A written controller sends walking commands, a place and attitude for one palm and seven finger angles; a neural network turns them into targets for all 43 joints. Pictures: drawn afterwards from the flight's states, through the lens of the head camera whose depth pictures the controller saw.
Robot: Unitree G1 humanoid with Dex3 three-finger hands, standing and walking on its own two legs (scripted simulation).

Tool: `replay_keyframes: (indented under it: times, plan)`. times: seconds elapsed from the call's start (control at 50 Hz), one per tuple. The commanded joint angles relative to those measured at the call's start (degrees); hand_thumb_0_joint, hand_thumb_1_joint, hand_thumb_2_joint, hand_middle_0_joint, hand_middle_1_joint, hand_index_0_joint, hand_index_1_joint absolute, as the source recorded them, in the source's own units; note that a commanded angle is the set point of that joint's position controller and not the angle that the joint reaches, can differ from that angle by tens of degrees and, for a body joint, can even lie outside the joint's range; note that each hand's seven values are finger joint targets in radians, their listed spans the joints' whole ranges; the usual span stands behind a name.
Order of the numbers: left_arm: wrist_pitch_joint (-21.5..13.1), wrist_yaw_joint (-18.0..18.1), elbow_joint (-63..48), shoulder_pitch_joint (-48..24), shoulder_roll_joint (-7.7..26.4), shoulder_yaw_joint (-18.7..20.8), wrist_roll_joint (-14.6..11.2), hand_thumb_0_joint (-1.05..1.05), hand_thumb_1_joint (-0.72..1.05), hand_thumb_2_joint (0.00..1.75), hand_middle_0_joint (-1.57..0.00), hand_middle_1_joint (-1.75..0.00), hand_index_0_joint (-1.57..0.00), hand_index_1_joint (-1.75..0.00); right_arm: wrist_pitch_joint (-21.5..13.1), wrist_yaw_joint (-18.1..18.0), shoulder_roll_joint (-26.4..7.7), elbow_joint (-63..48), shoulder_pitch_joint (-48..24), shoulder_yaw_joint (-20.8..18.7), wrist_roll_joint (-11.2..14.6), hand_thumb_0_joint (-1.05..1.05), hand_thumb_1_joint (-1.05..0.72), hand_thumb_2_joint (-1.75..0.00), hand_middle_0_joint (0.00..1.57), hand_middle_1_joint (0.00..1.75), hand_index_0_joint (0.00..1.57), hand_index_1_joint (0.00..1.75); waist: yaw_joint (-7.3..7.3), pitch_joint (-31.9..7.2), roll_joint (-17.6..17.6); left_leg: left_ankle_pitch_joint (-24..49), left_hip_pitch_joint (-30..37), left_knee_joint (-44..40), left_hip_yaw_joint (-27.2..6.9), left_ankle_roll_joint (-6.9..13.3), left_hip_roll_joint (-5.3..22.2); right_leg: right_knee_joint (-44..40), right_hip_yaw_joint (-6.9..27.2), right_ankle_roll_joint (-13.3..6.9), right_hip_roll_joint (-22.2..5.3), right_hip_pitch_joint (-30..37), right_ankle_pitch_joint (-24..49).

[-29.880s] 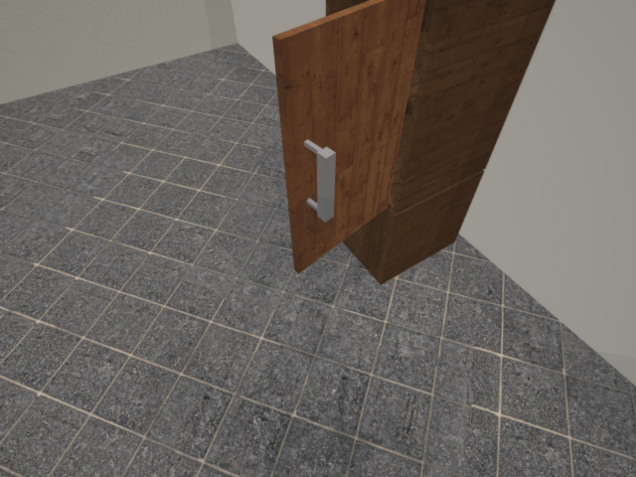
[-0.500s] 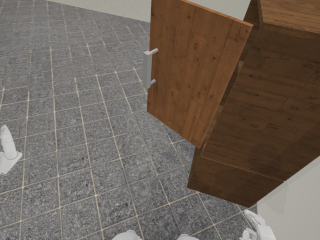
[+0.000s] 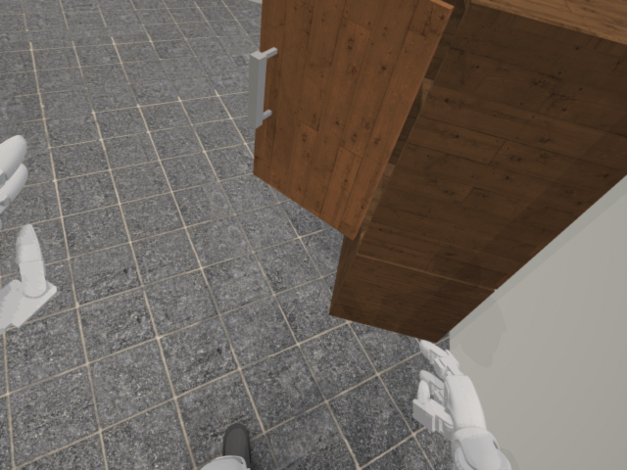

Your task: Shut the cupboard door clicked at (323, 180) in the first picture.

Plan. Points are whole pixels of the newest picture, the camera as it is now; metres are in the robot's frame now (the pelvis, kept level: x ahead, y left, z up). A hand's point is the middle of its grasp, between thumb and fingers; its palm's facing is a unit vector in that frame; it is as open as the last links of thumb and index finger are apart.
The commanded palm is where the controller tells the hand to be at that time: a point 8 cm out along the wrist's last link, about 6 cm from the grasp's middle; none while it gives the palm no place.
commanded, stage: stop stepping back and stand still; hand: left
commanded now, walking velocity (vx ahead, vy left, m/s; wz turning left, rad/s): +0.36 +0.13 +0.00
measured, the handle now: (263, 88) +0.86 +0.16 -0.02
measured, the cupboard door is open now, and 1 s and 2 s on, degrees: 66 66 66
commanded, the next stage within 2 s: let the arm hang, fingers relaxed in 1.20 s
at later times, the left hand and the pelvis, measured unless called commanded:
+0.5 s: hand (25, 369) +0.17 +0.24 +0.17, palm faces +0.26 -0.87 -0.42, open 7.5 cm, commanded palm +0.10 +0.31 +0.19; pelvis -0.05 +0.01 +0.01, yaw -2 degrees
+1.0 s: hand out of the picture +0.19 +0.27 +0.18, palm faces +0.38 -0.83 -0.42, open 7.5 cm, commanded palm +0.12 +0.33 +0.19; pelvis -0.03 +0.03 +0.00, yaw -1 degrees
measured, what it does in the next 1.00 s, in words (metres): steps on the spot: right foot, then left foot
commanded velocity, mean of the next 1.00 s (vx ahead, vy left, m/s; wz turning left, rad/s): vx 0.11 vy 0.00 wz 0.00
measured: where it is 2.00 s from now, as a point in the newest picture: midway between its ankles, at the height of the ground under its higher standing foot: outside the picture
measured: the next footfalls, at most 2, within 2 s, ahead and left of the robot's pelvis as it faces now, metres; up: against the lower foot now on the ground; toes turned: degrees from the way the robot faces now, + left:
right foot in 0.02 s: -0.06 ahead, -0.08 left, +0.00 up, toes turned -3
left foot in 0.24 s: +0.07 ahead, +0.13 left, +0.00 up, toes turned +2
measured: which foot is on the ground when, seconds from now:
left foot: down 0.00-0.06, up 0.08-0.22, down 0.24-0.58, up 0.60-0.80, down 0.82-1.00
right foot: up 0.00-0.00, down 0.02-1.00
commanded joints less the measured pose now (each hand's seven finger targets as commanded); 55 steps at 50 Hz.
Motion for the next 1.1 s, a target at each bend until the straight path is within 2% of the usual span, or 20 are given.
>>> replay_keyframes:
  times: [0.0, 0.04, 0.08, 0.16, 0.24, 0.26, 0.28, 0.3, 0.34, 0.4, 0.48, 0.52, 0.56, 0.64, 0.68, 0.76, 0.84, 0.9, 0.96, 1.08]
  plan:
    - [-6.52, 1.69, -19.65, 10.28, 17.87, 17.83, -1.52, 0.0, 0.9, 0.9, -0.2, -0.3, -0.2, -0.3, 0.37, -0.89, -10.95, -7.94, -0.04, -4.49, 0.44, 0.0, -0.9, -0.9, 0.2, 0.3, 0.2, 0.3, 2.36, -18.03, 12.33, -25.34, 22.03, 15.72, -3.58, -7.19, -2.0, -9.62, 5.12, -4.17, -11.71, -8.15, 6.14]
    - [-5.63, 2.42, -15.87, 10.33, 14.07, 14.16, -1.5, 0.0, 0.9, 0.9, -0.2, -0.3, -0.2, -0.3, 1.53, -1.72, -10.9, -7.29, 2.2, -4.82, 1.59, 0.0, -0.9, -0.9, 0.2, 0.3, 0.2, 0.3, 1.56, -10.59, 1.49, -28.27, 15.89, 34.99, -9.2, -7.05, -4.94, -11.0, 17.04, -10.27, -23.31, -19.04, -2.18]
    - [-3.1, 3.48, -10.83, 11.22, 13.12, 14.9, -0.29, 0.0, 0.9, 0.9, -0.2, -0.3, -0.2, -0.3, 2.52, -2.2, -11.69, -6.52, 3.66, -4.7, 1.97, 0.0, -0.9, -0.9, 0.2, 0.3, 0.2, 0.3, 0.05, -4.42, 1.37, -26.59, 3.84, 41.56, -13.28, -5.93, -1.99, -8.28, 17.64, -12.9, -23.64, -17.03, 0.17]
    - [-1.45, 4.61, 5.02, -6.74, 6.77, 5.79, 1.75, 0.0, 0.9, 0.9, -0.2, -0.3, -0.2, -0.3, 1.35, -3.55, -13.5, -3.65, 4.92, -4.61, 1.99, 0.0, -0.9, -0.9, 0.2, 0.3, 0.2, 0.3, -2.04, 7.54, 3.24, -22.75, 12.66, 21.8, -9.58, -4.28, -2.44, -4.66, 5.8, -3.98, -14.67, -21.39, -3.19]
    - [-0.71, 3.95, 11.16, -13.06, 3.95, -0.43, 2.6, 0.0, 0.9, 0.9, -0.2, -0.3, -0.2, -0.3, -0.48, -4.67, -15.82, -4.31, 4.68, -5.55, 3.23, 0.0, -0.9, -0.9, 0.2, 0.3, 0.2, 0.3, -0.42, 11.29, -0.36, -22.11, 14.84, 13.33, -13.31, -1.53, -1.12, -1.31, 6.16, -1.11, -9.68, -19.36, 1.58]
    - [-0.69, 3.89, 10.25, -9.6, 4.16, 0.17, 2.85, 0.0, 0.9, 0.9, -0.2, -0.3, -0.2, -0.3, -0.59, -4.68, -16.16, -4.85, 5.14, -5.54, 3.11, 0.0, -0.9, -0.9, 0.2, 0.3, 0.2, 0.3, 0.07, 9.2, -0.57, -13.13, 15.36, 12.5, -14.38, -0.81, -0.47, 2.3, 4.62, -0.7, -7.46, -16.02, 11.1]
    - [-1.32, 3.74, 3.51, -8.78, 5.72, 1.08, 2.38, 0.0, 0.9, 0.9, -0.2, -0.3, -0.2, -0.3, -0.63, -4.38, -14.93, -4.41, 5.95, -4.89, 2.89, 0.0, -0.9, -0.9, 0.2, 0.3, 0.2, 0.3, -0.86, 4.44, 7.21, -11.01, 15.57, 6.9, -19.61, -0.74, 1.12, 9.38, 0.28, 0.87, -4.94, -12.77, 10.76]
    - [-2.54, 3.59, -2.65, -10.47, 7.44, 2.68, 1.95, 0.0, 0.9, 0.9, -0.2, -0.3, -0.2, -0.3, -1.26, -4.3, -14.85, -4.42, 4.92, -5.0, 2.39, 0.0, -0.9, -0.9, 0.2, 0.3, 0.2, 0.3, -0.71, 1.43, 12.78, -13.9, 15.77, 0.71, -27.33, -0.51, 3.71, 13.43, 0.12, 1.81, -2.46, -11.02, 4.07]
    - [-3.82, 3.56, -9.09, -8.03, 6.62, 2.69, 1.67, 0.0, 0.9, 0.9, -0.2, -0.3, -0.2, -0.3, -2.74, -3.53, -14.21, -4.98, 3.96, -5.13, 1.57, 0.0, -0.9, -0.9, 0.2, 0.3, 0.2, 0.3, -0.71, -1.91, 11.66, -26.92, 16.22, -5.21, -32.45, 0.19, 7.49, 15.78, 2.8, 1.68, -1.69, -9.12, -2.4]
    - [-4.63, 4.39, -18.75, 4.46, 12.15, 10.4, 1.5, 0.0, 0.9, 0.9, -0.2, -0.3, -0.2, -0.3, -3.95, -2.36, -13.41, -5.7, 4.19, -4.97, 0.86, 0.0, -0.9, -0.9, 0.2, 0.3, 0.2, 0.3, 1.03, -8.87, 17.69, -37.89, 16.57, -7.94, -25.42, -1.82, 5.36, 11.14, 0.28, 0.5, -0.85, -3.74, -3.0]
    - [-4.03, 4.52, -14.14, 14.09, 11.22, 13.25, 1.21, 0.0, 0.9, 0.9, -0.2, -0.3, -0.2, -0.3, -1.99, -1.85, -12.05, -5.88, 4.85, -4.28, 0.51, 0.0, -0.9, -0.9, 0.2, 0.3, 0.2, 0.3, 0.11, -8.3, 24.63, -40.74, 5.12, -1.24, -14.04, -3.87, 0.33, 2.53, -1.66, -1.48, -1.74, 5.85, -2.69]
    - [-2.51, 4.74, -6.54, 14.81, 9.83, 13.44, 0.62, 0.0, 0.9, 0.9, -0.2, -0.3, -0.2, -0.3, 0.06, -2.05, -11.47, -5.56, 5.56, -4.62, 0.59, 0.0, -0.9, -0.9, 0.2, 0.3, 0.2, 0.3, -0.24, -7.06, 13.46, -38.09, 1.4, 11.14, -10.69, -4.4, -1.47, -2.22, 7.24, -4.77, -8.06, 4.11, -8.24]
    - [-1.34, 5.14, -1.64, 11.35, 8.51, 12.24, 0.66, 0.0, 0.9, 0.9, -0.2, -0.3, -0.2, -0.3, 1.9, -2.19, -12.06, -5.11, 6.5, -5.33, 1.27, 0.0, -0.9, -0.9, 0.2, 0.3, 0.2, 0.3, 0.14, -0.87, -2.77, -30.16, -3.77, 29.78, -9.7, -4.84, -3.47, -12.46, 27.79, -11.24, -20.62, -3.91, -17.17]
    - [-1.8, 4.61, 10.92, 2.41, 4.0, 5.63, 1.47, 0.0, 0.9, 0.9, -0.2, -0.3, -0.2, -0.3, 1.15, -2.08, -12.94, -3.61, 6.22, -4.4, 1.87, 0.0, -0.9, -0.9, 0.2, 0.3, 0.2, 0.3, -0.1, 4.64, -5.26, -28.52, -6.78, 32.71, -10.94, -4.31, -2.21, -5.38, 18.78, -10.06, -19.16, -0.47, 13.66]
    - [-1.6, 4.29, 13.39, -6.01, 1.99, 0.92, 2.38, 0.0, 0.9, 0.9, -0.2, -0.3, -0.2, -0.3, 0.62, -2.53, -12.64, -2.85, 4.71, -4.19, 1.97, 0.0, -0.9, -0.9, 0.2, 0.3, 0.2, 0.3, 0.23, 5.92, -6.16, -25.16, 3.12, 25.66, -7.69, -3.46, -3.46, -3.86, 11.13, -6.5, -15.62, -6.29, 18.78]
    - [-1.69, 4.26, 5.41, -16.42, 1.1, -4.88, 3.07, 0.0, 0.9, 0.9, -0.2, -0.3, -0.2, -0.3, -1.19, -3.63, -13.71, -3.4, 2.62, -5.3, 2.13, 0.0, -0.9, -0.9, 0.2, 0.3, 0.2, 0.3, 0.78, 5.08, -5.13, -16.28, 17.34, 15.51, -5.94, -1.88, -4.82, -1.07, 7.02, -1.72, -12.71, -10.07, 22.57]
    - [-4.65, 5.07, -12.26, -13.61, 8.21, 3.01, 2.98, 0.0, 0.9, 0.9, -0.2, -0.3, -0.2, -0.3, -1.9, -3.86, -14.81, -6.22, 2.56, -6.09, 2.55, 0.0, -0.9, -0.9, 0.2, 0.3, 0.2, 0.3, 1.02, -2.67, 11.26, -2.63, 28.05, 9.65, -15.21, 1.26, 2.51, 11.44, 2.66, 2.64, -6.6, -11.41, 15.18]
    - [-5.65, 5.19, -15.77, -3.1, 12.31, 10.85, 2.79, 0.0, 0.9, 0.9, -0.2, -0.3, -0.2, -0.3, -2.14, -2.95, -12.66, -6.55, 3.01, -4.97, 1.53, 0.0, -0.9, -0.9, 0.2, 0.3, 0.2, 0.3, 2.14, -3.79, 22.17, -3.99, 20.6, 4.92, -19.27, 1.91, 4.6, 10.52, 1.09, 1.42, -4.15, -7.48, 1.53]
    - [-5.96, 4.88, -10.57, 4.78, 9.67, 12.12, 1.72, 0.0, 0.9, 0.9, -0.2, -0.3, -0.2, -0.3, -1.83, -2.39, -11.83, -7.28, 3.43, -4.68, 2.25, 0.0, -0.9, -0.9, 0.2, 0.3, 0.2, 0.3, 1.5, -5.04, 16.38, -12.6, 15.67, 8.37, -11.82, -1.77, 1.23, 1.38, 2.68, 0.57, -5.14, -1.49, 9.64]
    - [-2.66, 3.76, 1.76, 10.57, 5.05, 8.75, 0.15, 0.0, 0.9, 0.9, -0.2, -0.3, -0.2, -0.3, 0.97, -2.15, -12.54, -6.77, 6.08, -5.14, 3.13, 0.0, -0.9, -0.9, 0.2, 0.3, 0.2, 0.3, 0.19, -10.95, 5.4, 4.15, 22.11, 13.86, -8.45, -2.74, 1.01, 3.95, 4.18, 1.23, -6.84, -1.56, 31.42]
